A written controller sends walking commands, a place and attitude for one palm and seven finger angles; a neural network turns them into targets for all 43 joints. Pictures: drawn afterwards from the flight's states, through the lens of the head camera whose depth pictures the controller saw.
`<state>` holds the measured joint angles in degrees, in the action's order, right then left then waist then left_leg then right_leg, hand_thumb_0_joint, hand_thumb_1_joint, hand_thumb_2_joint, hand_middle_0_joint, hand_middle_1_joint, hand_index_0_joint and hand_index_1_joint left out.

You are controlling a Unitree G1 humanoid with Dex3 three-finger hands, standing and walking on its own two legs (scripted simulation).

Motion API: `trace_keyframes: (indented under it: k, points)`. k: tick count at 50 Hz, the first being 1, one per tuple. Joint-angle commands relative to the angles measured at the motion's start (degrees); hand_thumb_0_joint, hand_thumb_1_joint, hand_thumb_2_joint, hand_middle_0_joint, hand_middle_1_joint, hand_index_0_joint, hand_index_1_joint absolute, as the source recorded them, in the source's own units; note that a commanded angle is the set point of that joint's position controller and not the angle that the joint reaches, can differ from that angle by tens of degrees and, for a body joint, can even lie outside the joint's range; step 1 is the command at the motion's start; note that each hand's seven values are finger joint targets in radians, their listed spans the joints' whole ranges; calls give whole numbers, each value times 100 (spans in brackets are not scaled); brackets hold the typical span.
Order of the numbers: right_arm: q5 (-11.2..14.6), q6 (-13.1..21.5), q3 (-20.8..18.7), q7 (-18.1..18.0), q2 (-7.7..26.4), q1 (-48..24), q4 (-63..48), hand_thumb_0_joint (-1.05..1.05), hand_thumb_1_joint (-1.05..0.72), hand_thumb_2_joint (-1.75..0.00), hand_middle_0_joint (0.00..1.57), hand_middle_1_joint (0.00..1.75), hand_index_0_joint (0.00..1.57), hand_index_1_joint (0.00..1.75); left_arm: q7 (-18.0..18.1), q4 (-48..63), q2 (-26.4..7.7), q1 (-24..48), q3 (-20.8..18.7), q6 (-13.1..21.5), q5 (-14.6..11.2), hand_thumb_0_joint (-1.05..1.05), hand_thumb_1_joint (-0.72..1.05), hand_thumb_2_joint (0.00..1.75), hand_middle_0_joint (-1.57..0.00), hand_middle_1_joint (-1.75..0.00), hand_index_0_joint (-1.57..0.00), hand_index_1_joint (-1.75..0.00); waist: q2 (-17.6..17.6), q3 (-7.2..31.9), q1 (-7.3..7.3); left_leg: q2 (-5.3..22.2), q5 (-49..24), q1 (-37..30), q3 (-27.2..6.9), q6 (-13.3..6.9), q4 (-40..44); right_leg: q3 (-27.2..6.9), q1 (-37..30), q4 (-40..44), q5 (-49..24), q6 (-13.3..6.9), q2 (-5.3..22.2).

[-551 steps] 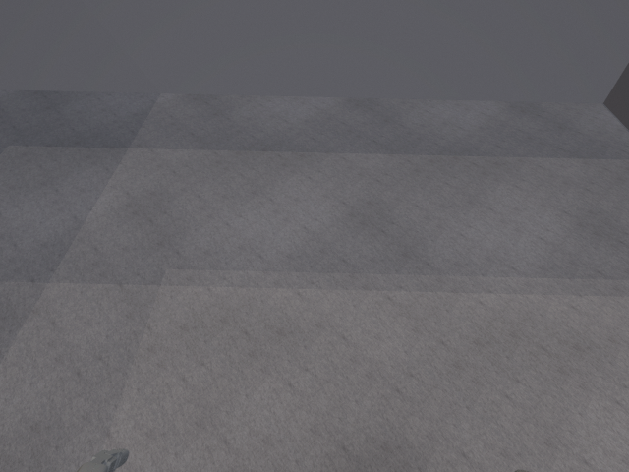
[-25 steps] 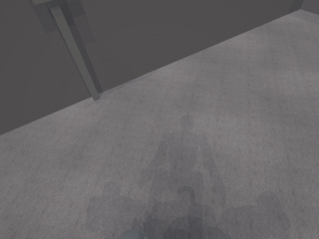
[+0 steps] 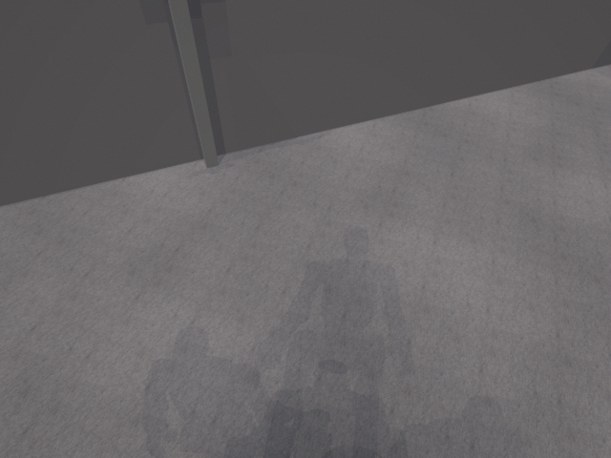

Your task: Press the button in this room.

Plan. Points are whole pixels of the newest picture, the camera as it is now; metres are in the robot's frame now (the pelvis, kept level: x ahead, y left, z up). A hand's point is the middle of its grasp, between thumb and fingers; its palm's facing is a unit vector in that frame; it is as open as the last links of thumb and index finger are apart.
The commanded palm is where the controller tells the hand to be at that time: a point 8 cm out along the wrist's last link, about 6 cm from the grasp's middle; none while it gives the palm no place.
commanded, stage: turn or walk to find it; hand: left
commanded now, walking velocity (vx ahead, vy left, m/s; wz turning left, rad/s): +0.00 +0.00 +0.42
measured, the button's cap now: out of the picture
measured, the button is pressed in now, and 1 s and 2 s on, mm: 0 0 0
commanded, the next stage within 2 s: none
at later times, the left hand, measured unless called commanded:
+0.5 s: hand out of the picture -0.04 +0.21 -0.19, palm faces +0.25 -0.94 -0.21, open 7.4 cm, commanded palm none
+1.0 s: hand out of the picture -0.02 +0.22 -0.15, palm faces +0.39 -0.88 -0.28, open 7.4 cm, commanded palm none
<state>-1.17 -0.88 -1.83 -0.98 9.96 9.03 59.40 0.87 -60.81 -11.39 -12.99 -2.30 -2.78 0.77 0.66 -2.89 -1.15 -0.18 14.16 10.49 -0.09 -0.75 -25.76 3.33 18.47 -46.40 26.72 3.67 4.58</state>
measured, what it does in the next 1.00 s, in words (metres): steps on the spot, turning left: right foot, then left foot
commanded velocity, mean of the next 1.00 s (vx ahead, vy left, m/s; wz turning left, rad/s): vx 0.00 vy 0.00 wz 0.42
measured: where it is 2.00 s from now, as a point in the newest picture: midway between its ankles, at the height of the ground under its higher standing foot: outside the picture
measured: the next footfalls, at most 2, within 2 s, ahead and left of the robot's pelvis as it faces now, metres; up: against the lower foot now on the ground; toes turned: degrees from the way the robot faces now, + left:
right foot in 0.10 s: +0.02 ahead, -0.14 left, +0.00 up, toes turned -3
left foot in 0.50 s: -0.04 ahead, +0.13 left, +0.00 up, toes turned +19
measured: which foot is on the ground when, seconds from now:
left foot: down 0.00-0.12, up 0.14-0.48, down 0.50-1.00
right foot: up 0.00-0.08, down 0.10-0.50, up 0.52-1.00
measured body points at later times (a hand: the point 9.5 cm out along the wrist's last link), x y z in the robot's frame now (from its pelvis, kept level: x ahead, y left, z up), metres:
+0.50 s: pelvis -0.04 +0.01 -0.02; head +0.00 +0.03 +0.43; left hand -0.05 +0.26 -0.17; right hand +0.07 -0.24 -0.16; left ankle -0.08 +0.12 -0.74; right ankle -0.02 -0.13 -0.74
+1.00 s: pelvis -0.05 -0.01 -0.01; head -0.02 -0.02 +0.44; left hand -0.04 +0.27 -0.13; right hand +0.07 -0.22 -0.17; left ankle -0.08 +0.12 -0.74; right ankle -0.01 -0.11 -0.73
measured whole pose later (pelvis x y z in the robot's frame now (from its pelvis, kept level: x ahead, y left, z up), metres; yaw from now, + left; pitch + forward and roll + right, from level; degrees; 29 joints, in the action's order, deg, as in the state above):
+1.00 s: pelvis -0.05 -0.01 -0.01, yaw +24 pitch +0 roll +1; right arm -1.4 -1.9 -3.3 0.1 11.5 13.9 56.1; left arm 1.0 -53.0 -11.8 -6.1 -2.4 -2.1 0.3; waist -1.6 -3.3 2.2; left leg -2.9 12.7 15.4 -4.0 0.0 -28.7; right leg 1.8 16.8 -36.7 20.3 4.0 2.4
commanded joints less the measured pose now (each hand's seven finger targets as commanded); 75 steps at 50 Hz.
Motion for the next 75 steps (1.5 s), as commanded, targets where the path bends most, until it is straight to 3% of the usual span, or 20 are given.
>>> trace_keyframes:
  k: [1,4,6,7,13,20,23,24,25,26,27,33,43,49,50,51,52,58,70,75]
  points:
    - [-14,14,-311,-58,1165,238,-278,0,-90,-90,20,30,20,30,51,409,-317,-132,-76,177,-35,0,90,90,-20,-30,-20,-30,-964,351,118,1261,-2833,-229,-1361,-798,393,78,-30,925,-339,15,-167]
    - [67,4,-338,0,1003,95,-390,0,-90,-90,20,30,20,30,91,333,-591,-581,-132,287,-10,0,90,90,-20,-30,-20,-30,-432,624,-106,732,-1646,647,-1113,-300,-297,-142,-1444,2526,-1803,-64,141]
    - [72,-42,-287,36,606,-142,-717,0,-90,-90,20,30,20,30,130,443,-1357,-727,-291,325,83,0,90,90,-20,-30,-20,-30,1585,399,-300,-243,1814,2041,-121,211,-2322,-1935,-1647,2993,-2893,-1070,2191]
    - [28,-112,-347,49,748,-234,-692,0,-90,-90,20,30,20,30,128,520,-1224,-603,-247,301,57,0,90,90,-20,-30,-20,-30,975,225,-249,-79,1819,1969,-421,179,-3208,-1634,-1108,3007,-2774,-1296,2164]
    - [12,-247,-376,179,708,319,-392,0,-90,-90,20,30,20,30,123,892,-873,222,-188,323,64,0,90,90,-20,-30,-20,-30,973,-42,173,186,769,1922,-109,363,-4190,-274,-592,2981,-1938,-930,1366]
    - [65,-117,-249,179,556,-156,-659,0,-90,-90,20,30,20,30,114,785,-1227,-240,-328,283,126,0,90,90,-20,-30,-20,-30,1122,219,-186,263,1318,1370,387,391,-1986,-135,-1213,2399,-3126,-1170,1673]
    - [67,-26,-242,159,635,381,-522,0,-90,-90,20,30,20,30,84,770,-1242,-121,-328,236,56,0,90,90,-20,-30,-20,-30,815,571,90,129,147,326,574,322,-402,298,-1004,1604,-3203,-748,1447]
    - [61,28,-286,171,850,637,-481,0,-90,-90,20,30,20,30,71,808,-1105,-99,-305,199,2,0,90,90,-20,-30,-20,-30,133,732,239,363,-658,-369,223,245,260,535,-539,899,-2673,-453,1230]
    - [14,95,-408,142,1427,870,-500,0,-90,-90,20,30,20,30,50,985,-699,-170,-246,158,-40,0,90,90,-20,-30,-20,-30,-1568,836,329,1722,-2388,-1069,-1639,-285,617,785,831,-264,-524,-6,463]
    - [24,40,-484,87,1762,1104,-435,0,-90,-90,20,30,20,30,67,1150,-550,206,-131,103,-7,0,90,90,-20,-30,-20,-30,-1923,733,487,2367,-3554,-807,-2151,-855,690,326,1167,-1059,1150,84,172]
    - [-1,25,-470,49,1680,1074,-399,0,-90,-90,20,30,20,30,65,1136,-631,372,-153,67,7,0,90,90,-20,-30,-20,-30,-1262,640,473,2371,-3370,-646,-1825,-1020,603,12,1145,-1513,914,-9,278]
    - [11,110,-301,-47,1198,490,-574,0,-90,-90,20,30,20,30,-10,825,-614,309,-178,98,-4,0,90,90,-20,-30,-20,-30,-799,541,193,1370,-3290,-672,-1029,-758,500,-195,1259,-1775,-325,109,139]
    - [-36,35,-385,-10,1208,749,-598,0,-90,-90,20,30,20,30,54,1118,-522,760,-134,108,-39,0,90,90,-20,-30,-20,-30,-891,476,370,1408,-2934,-570,-1707,-952,493,-274,852,-371,-17,122,-53]
    - [10,-23,-420,38,1189,323,-727,0,-90,-90,20,30,20,30,77,945,-645,-52,-167,220,-63,0,90,90,-20,-30,-20,-30,-741,580,-54,893,-1915,635,-1717,-531,-18,-95,-1065,2114,-1442,-21,-224]
    - [51,-19,-389,62,934,395,-765,0,-90,-90,20,30,20,30,108,925,-904,-198,-226,277,-18,0,90,90,-20,-30,-20,-30,-47,682,-88,526,-873,1371,-1422,-220,-483,-612,-1872,2691,-1636,-154,346]
    - [78,-16,-327,85,575,425,-900,0,-90,-90,20,30,20,30,148,950,-1400,-300,-330,324,69,0,90,90,-20,-30,-20,-30,1518,668,-147,-312,1094,2296,-441,200,-1710,-2089,-2210,2999,-1929,-724,1788]
    - [33,-73,-403,68,824,246,-970,0,-90,-90,20,30,20,30,143,1050,-1500,-266,-318,295,35,0,90,90,-20,-30,-20,-30,1338,499,-207,-271,1980,2184,-439,230,-2880,-2357,-1314,3141,-2171,-1272,2399]
    - [-26,-279,-426,195,760,739,-515,0,-90,-90,20,30,20,30,110,1242,-784,467,-172,349,-2,0,90,90,-20,-30,-20,-30,809,-105,262,82,500,2054,-307,387,-4544,-554,-419,3176,-1517,-857,1206]
    - [41,-221,-283,183,678,-101,-676,0,-90,-90,20,30,20,30,99,784,-1104,-519,-268,316,102,0,90,90,-20,-30,-20,-30,994,271,-215,243,1226,1573,162,459,-2520,-378,-1304,2870,-2442,-1179,1633]
    - [105,-99,-220,146,629,111,-658,0,-90,-90,20,30,20,30,93,694,-1240,-413,-317,279,106,0,90,90,-20,-30,-20,-30,1053,660,-67,154,1037,751,465,327,-1076,-132,-1341,2306,-3120,-1128,1707]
